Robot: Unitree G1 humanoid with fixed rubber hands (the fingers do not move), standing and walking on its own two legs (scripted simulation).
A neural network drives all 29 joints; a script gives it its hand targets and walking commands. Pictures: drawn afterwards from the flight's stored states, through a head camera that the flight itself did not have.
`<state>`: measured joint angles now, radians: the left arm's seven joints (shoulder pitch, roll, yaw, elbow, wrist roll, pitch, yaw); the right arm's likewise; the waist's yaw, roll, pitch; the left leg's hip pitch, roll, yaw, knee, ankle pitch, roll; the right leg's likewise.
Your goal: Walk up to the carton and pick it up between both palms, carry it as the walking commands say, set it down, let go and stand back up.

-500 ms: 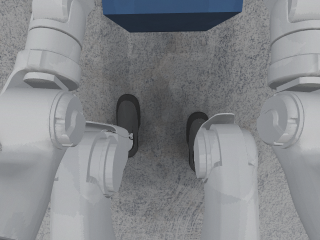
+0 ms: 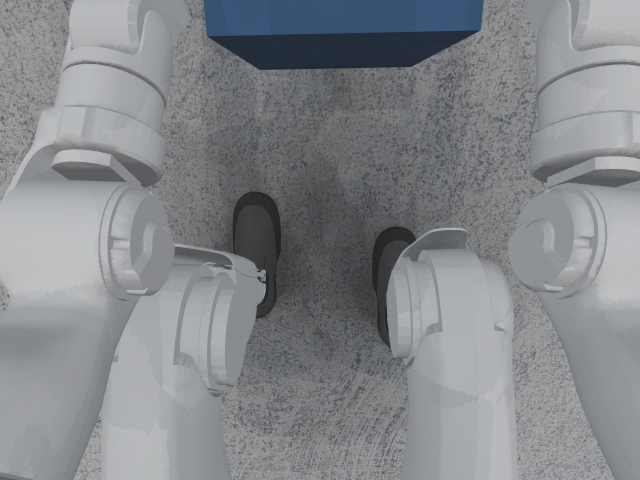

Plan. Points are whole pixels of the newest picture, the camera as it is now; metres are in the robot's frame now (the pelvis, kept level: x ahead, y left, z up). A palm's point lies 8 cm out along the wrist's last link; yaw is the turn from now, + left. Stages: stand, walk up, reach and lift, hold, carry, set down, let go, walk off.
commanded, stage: set down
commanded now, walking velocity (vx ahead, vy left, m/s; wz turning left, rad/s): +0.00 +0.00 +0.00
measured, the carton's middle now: out of the picture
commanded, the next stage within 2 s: none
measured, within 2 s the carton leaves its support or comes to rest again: neither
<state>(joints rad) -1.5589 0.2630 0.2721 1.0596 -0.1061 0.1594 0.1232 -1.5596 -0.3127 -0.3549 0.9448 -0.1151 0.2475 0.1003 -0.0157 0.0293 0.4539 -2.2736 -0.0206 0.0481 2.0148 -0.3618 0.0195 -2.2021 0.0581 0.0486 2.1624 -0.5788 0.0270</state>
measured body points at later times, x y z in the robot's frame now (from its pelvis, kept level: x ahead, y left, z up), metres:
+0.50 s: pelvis +0.01 +0.00 +0.00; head +0.39 -0.03 +0.22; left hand +0.58 +0.13 -0.20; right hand +0.57 -0.18 -0.20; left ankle +0.17 +0.11 -0.35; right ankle +0.11 -0.12 -0.35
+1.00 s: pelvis +0.01 +0.00 +0.00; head +0.40 -0.04 +0.21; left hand +0.59 +0.16 -0.19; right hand +0.57 -0.22 -0.20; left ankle +0.17 +0.11 -0.35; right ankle +0.11 -0.12 -0.35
